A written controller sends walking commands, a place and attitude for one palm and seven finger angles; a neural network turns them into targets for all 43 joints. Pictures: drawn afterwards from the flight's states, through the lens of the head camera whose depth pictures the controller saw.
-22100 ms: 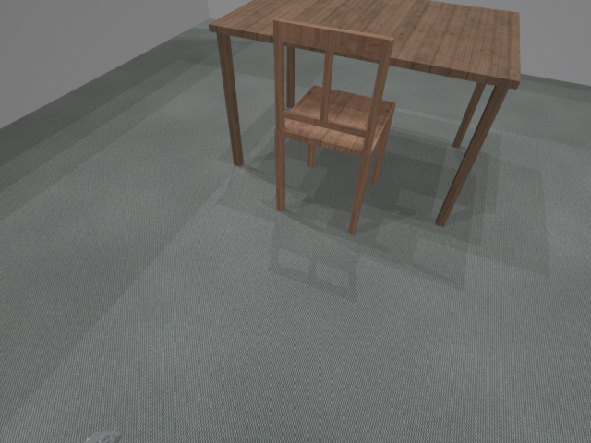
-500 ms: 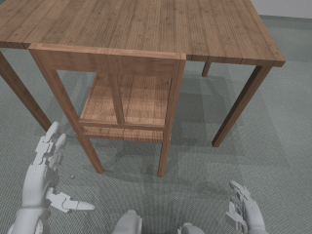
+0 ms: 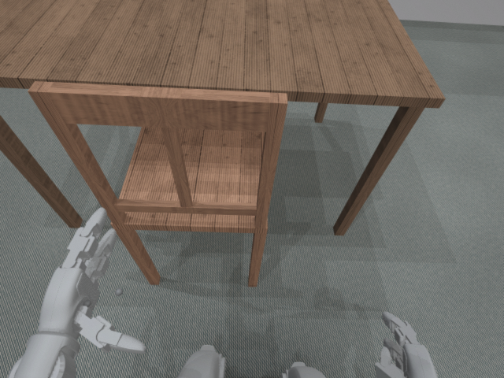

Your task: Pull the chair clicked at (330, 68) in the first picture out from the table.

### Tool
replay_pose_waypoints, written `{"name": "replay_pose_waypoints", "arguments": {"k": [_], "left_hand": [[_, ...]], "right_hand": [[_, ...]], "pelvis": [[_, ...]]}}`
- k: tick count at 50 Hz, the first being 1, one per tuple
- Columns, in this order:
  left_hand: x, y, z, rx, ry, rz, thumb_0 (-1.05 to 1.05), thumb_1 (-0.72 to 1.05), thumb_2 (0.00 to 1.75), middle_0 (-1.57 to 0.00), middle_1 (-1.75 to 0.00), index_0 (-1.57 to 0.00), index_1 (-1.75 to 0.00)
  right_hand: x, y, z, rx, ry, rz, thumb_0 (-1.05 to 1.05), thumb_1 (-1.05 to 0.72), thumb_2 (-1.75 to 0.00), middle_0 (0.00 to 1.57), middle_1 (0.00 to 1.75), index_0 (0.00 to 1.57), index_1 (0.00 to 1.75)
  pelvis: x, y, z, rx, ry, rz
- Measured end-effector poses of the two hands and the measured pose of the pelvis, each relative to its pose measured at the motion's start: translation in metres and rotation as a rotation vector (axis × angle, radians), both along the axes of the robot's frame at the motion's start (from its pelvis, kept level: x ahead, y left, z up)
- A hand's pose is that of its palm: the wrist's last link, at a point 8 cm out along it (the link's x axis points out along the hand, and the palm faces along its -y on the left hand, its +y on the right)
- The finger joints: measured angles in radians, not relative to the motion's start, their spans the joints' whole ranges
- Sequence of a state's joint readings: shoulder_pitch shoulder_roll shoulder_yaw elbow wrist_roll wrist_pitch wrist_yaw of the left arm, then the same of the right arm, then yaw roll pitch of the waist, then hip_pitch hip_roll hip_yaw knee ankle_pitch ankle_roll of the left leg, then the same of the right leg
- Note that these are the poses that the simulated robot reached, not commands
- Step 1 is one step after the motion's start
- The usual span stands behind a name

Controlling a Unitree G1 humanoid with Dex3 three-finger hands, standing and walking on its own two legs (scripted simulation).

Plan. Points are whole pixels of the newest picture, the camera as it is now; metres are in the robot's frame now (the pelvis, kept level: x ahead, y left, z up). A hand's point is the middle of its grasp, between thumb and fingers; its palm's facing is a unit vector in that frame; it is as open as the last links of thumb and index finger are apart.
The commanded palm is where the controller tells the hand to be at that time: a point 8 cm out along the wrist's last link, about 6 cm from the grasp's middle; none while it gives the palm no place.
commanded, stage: raise the hand toward the chair's back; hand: left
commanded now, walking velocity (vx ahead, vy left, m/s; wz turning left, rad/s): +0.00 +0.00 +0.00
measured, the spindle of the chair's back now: (178, 170) +0.50 +0.17 -0.02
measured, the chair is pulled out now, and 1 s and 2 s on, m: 0.00 0.00 0.00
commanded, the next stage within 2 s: aim the fingers beside a spindle in 0.26 s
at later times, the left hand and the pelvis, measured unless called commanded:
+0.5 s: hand (117, 287) +0.24 +0.20 +0.04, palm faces +0.04 -1.00 -0.04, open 16.9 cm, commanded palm +0.22 +0.25 +0.04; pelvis +0.00 -0.01 -0.01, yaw +1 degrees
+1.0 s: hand (153, 259) +0.29 +0.17 +0.02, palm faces -0.01 -1.00 -0.02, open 16.9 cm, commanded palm +0.27 +0.23 +0.02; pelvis +0.00 -0.01 -0.02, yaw +0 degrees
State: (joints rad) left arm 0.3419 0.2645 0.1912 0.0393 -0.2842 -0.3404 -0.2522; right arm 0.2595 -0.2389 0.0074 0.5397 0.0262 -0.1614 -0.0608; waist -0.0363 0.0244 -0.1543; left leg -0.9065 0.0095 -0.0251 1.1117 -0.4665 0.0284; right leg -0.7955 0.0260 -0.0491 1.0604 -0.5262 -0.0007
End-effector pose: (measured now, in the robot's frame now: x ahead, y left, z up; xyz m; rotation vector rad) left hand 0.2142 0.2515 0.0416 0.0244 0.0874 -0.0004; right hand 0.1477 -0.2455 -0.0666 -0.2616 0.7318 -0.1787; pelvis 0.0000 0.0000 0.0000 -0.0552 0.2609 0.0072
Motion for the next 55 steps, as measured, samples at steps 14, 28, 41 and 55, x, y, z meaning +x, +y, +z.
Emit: {"name": "replay_pose_waypoints", "arguments": {"k": [14, 28, 41, 55], "left_hand": [[-0.003, -0.001, -0.002, 0.012, 0.002, -0.001, -0.02, -0.49, 0.30, -0.06, -0.08, -0.06, -0.08], [0.008, -0.008, -0.010, 0.000, -0.027, -0.001, -0.02, -0.50, 0.30, -0.06, -0.08, -0.06, -0.08], [0.039, -0.010, -0.014, 0.015, -0.074, 0.029, -0.02, -0.50, 0.30, -0.06, -0.08, -0.06, -0.08], [0.062, -0.022, -0.022, 0.009, -0.092, 0.040, -0.02, -0.49, 0.30, -0.07, -0.08, -0.07, -0.08]], "right_hand": [[0.010, 0.005, -0.005, 0.028, -0.013, 0.029, 0.01, -0.90, -0.90, 0.20, 0.30, 0.21, 0.30], [0.013, 0.003, -0.013, 0.021, -0.008, 0.057, 0.01, -0.90, -0.90, 0.20, 0.30, 0.21, 0.30], [-0.001, -0.005, -0.026, 0.014, 0.058, 0.036, 0.01, -0.90, -0.90, 0.20, 0.30, 0.21, 0.30], [-0.009, -0.007, -0.037, 0.028, 0.118, 0.014, 0.01, -0.90, -0.90, 0.20, 0.30, 0.20, 0.30]], "pelvis": [[-0.002, -0.003, -0.003, 0.000, 0.001, 0.005], [-0.005, -0.007, -0.009, -0.001, 0.015, 0.013], [-0.006, -0.008, -0.016, 0.002, 0.041, 0.005], [-0.003, -0.008, -0.020, 0.012, 0.066, -0.012]]}}
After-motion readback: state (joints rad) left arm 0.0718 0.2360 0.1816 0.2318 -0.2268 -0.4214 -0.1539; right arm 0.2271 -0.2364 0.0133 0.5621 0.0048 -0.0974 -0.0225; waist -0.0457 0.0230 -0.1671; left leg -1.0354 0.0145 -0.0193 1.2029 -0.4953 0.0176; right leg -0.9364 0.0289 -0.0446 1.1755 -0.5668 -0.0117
